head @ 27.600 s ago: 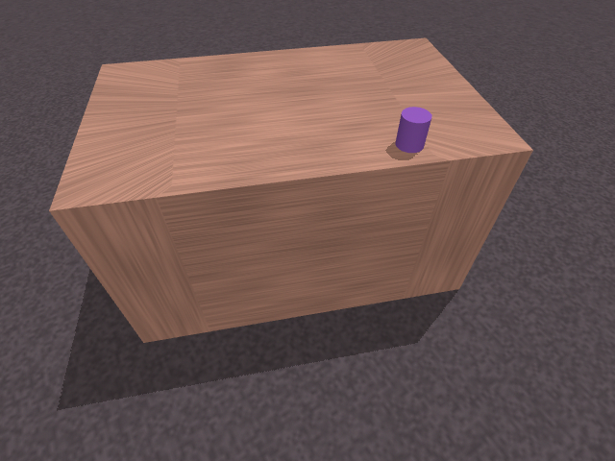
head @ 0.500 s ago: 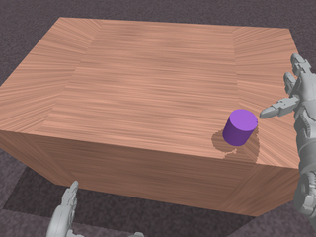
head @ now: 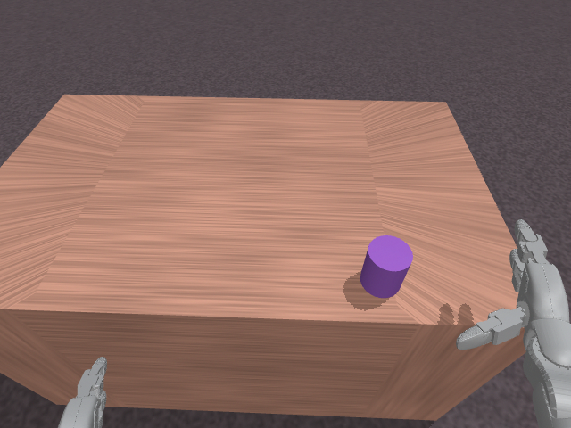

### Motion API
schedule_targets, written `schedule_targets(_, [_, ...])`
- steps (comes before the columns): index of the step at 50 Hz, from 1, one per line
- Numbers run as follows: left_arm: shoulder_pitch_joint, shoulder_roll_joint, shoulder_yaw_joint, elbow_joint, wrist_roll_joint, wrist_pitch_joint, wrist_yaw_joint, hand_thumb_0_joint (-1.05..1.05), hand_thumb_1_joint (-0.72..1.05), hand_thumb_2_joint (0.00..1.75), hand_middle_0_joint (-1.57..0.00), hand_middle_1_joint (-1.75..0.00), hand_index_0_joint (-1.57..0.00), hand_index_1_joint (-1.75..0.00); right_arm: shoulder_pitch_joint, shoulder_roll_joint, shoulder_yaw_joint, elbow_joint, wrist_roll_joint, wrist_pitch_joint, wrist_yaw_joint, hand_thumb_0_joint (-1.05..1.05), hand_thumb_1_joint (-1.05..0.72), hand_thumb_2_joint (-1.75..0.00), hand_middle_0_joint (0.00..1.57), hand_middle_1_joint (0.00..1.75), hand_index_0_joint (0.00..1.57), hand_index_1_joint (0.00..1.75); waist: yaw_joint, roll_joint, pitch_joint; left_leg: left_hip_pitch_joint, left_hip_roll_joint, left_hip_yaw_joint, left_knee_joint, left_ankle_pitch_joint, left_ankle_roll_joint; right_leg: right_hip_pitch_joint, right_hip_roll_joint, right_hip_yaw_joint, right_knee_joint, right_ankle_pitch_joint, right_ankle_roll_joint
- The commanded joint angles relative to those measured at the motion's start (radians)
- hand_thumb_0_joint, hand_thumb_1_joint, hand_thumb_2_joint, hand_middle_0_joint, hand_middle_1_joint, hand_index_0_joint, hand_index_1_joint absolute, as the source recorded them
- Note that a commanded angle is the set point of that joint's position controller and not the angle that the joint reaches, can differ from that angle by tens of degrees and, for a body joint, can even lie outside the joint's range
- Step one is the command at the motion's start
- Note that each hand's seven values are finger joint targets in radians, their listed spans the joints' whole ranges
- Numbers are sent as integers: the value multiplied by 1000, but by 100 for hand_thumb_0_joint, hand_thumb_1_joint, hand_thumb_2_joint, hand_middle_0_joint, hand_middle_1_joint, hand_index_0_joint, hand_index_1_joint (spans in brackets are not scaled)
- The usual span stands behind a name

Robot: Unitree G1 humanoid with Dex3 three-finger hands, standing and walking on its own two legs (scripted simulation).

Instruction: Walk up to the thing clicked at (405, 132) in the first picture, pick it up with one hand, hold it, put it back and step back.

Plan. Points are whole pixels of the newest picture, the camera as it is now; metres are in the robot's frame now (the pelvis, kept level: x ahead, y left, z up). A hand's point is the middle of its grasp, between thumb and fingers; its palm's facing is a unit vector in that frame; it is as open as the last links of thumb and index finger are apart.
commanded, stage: sink last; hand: right
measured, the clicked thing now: (385, 267) +0.41 -0.16 -0.06
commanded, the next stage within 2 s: home in 0.60 s
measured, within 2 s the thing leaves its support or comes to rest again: neither
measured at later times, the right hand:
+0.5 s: hand out of the picture +0.13 -0.24 +0.04, palm faces +0.38 +0.86 -0.35, open 17.5 cm
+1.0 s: hand out of the picture +0.13 -0.22 -0.01, palm faces +0.29 +0.91 -0.29, open 17.5 cm
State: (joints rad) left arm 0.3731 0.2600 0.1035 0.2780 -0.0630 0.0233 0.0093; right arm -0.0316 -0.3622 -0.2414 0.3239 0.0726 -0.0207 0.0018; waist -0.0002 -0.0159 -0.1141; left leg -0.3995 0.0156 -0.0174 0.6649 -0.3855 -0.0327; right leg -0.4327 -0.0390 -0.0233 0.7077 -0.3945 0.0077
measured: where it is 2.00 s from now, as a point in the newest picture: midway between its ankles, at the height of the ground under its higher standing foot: outside the picture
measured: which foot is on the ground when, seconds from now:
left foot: down 0.00-1.00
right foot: down 0.00-1.00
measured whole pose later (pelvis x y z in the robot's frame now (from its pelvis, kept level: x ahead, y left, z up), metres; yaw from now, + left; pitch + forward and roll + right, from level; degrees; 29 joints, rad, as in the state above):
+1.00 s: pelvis -0.04 +0.02 -0.01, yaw -2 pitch +4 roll +0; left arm 0.35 0.17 0.01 0.34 -0.01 -0.08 0.07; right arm 0.49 -0.22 -0.17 0.02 0.06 -0.13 -0.04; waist -0.04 -0.01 -0.04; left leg -0.44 0.03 0.01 0.78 -0.40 -0.01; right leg -0.46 -0.03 0.01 0.76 -0.37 0.03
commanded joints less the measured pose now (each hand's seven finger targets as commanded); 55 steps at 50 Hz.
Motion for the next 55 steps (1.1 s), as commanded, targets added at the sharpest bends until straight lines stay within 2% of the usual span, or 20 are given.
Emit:
schedule_targets(1, [-12,65,33,-51,0,-7,6,0,-54,8,-5,-6,-5,-6,-33,-188,-68,-563,15,-52,-23,0,59,-5,5,6,5,6,-20,-135,-134,70,-29,69,-51,391,45,150,18,-24,-98,464,4])
schedule_targets(3, [-60,89,44,-78,10,-17,23,0,-55,8,-5,-6,-4,-7,66,-156,-55,-643,15,-46,-37,0,57,-5,5,6,5,6,-6,-113,-150,83,-27,70,-46,406,40,168,16,-20,-91,467,3])
schedule_targets(4, [-94,105,56,-88,11,-23,33,0,-54,8,-5,-6,-5,-7,123,-173,-85,-656,13,-43,-47,0,56,-5,5,6,5,6,-23,-96,-129,84,-26,72,-48,374,37,148,17,-17,-93,429,0])
schedule_targets(5, [-91,125,85,-91,16,-25,45,0,-55,8,-5,-6,-5,-7,162,-166,-84,-685,11,-46,-56,0,56,-5,5,6,5,6,-12,-84,-136,92,-24,74,-48,375,35,161,19,-15,-89,425,0])
schedule_targets(10, [-60,165,133,-168,21,-50,85,0,-54,8,-5,-6,-5,-7,393,-72,-42,-729,9,-46,-64,0,54,-5,5,6,5,6,-3,42,-115,80,-15,79,-46,371,18,162,24,-13,-73,394,-17])
schedule_targets(14, [47,90,94,-137,12,-54,73,0,-53,7,-5,-6,-5,-6,548,-38,-59,-680,11,-47,-50,0,56,-5,5,6,5,6,-25,71,21,22,-14,90,-60,238,21,90,32,-18,-92,273,-21])
schedule_targets(20, [-20,54,60,-54,24,-78,78,0,-53,6,-5,-6,-5,-6,417,-111,-105,-745,6,-74,-58,0,56,-5,5,6,5,6,-27,-33,78,-54,9,53,-89,65,23,36,54,-28,-99,92,-19])
schedule_targets(22, [-65,57,46,-75,30,-99,83,0,-54,6,-5,-6,-5,-6,434,-111,-111,-740,3,-85,-61,0,54,-5,5,6,5,6,-42,-23,54,-46,10,53,-87,41,24,35,54,-23,-92,80,-16])
schedule_targets(24, [-81,94,71,-103,34,-117,92,0,-54,7,-5,-6,-5,-6,447,-116,-121,-740,1,-96,-69,0,54,-6,5,6,5,6,-44,-18,20,-34,7,59,-77,45,27,43,52,-18,-86,91,-14])
schedule_targets(25, [-67,80,48,-114,37,-121,90,0,-54,7,-5,-6,-5,-7,455,-89,-93,-749,-1,-102,-68,0,54,-6,5,6,5,6,-39,-12,-9,-22,6,56,-72,67,27,61,51,-21,-77,115,-13])
schedule_targets(28, [-71,120,84,-150,39,-134,100,0,-54,8,-5,-6,-5,-7,486,-99,-118,-754,1,-118,-71,0,55,-6,5,6,5,6,-51,25,-37,-4,7,60,-66,94,25,71,51,-19,-64,149,-13])
schedule_targets(32, [-39,98,79,-145,35,-136,97,0,-56,10,-5,-6,-4,-7,479,-131,-173,-700,5,-137,-73,0,53,-6,5,6,5,6,-58,33,41,-25,15,49,-95,29,23,35,56,-24,-70,106,-11])
schedule_targets(36, [18,93,100,-111,31,-136,85,0,-48,18,-10,-14,-10,-14,495,-103,-181,-593,10,-157,-55,0,53,-7,6,6,6,6,-45,75,96,-53,13,48,-112,-8,21,28,52,-25,-80,83,-13])
schedule_targets(40, [-59,2,-17,-120,29,-148,64,0,-16,39,-11,-15,-11,-15,488,-33,-74,-584,3,-179,-39,0,58,-4,5,5,5,5,-55,35,93,-46,5,55,-80,59,24,8,50,-30,-81,121,-10])
schedule_targets(44, [-123,-28,-86,-132,39,-160,65,0,14,46,-12,-17,-12,-17,453,-27,-37,-555,-13,-184,-47,0,56,-5,5,5,5,5,-50,13,18,-27,3,54,-62,69,27,7,50,-27,-69,121,-11])
schedule_targets(45, [-117,-21,-89,-132,41,-163,68,0,18,49,-13,-18,-13,-18,474,-23,-25,-540,-17,-185,-45,0,55,-6,5,5,5,5,-48,11,11,-26,3,51,-54,80,27,15,49,-29,-65,130,-10])
schedule_targets(47, [-53,52,-18,-109,48,-159,82,0,27,54,-14,-19,-14,-19,495,-21,-7,-505,-20,-173,-47,0,52,-8,6,6,6,6,-16,-4,-34,-23,-2,55,-32,143,26,44,45,-27,-54,174,-11])
schedule_targets(49, [-34,88,15,-100,49,-161,84,0,35,58,-14,-21,-14,-21,487,6,31,-455,-25,-155,-46,0,49,-9,6,6,6,6,3,6,-7,-44,-10,70,-20,135,26,35,36,-17,-63,157,-11])
schedule_targets(52, [-21,89,29,-95,47,-153,83,0,43,63,-15,-22,-15,-22,469,32,75,-378,-35,-123,-46,0,51,-8,6,6,6,6,19,26,-17,-58,-12,77,-3,155,25,34,31,-9,-49,176,-12])
schedule_targets(55, [-41,38,-32,-119,43,-148,79,0,54,69,-16,-24,-16,-24,407,56,125,-339,-40,-99,-46,0,50,-9,6,6,6,6,11,21,-20,-63,-11,79,13,164,28,15,29,-5,-36,188,-11])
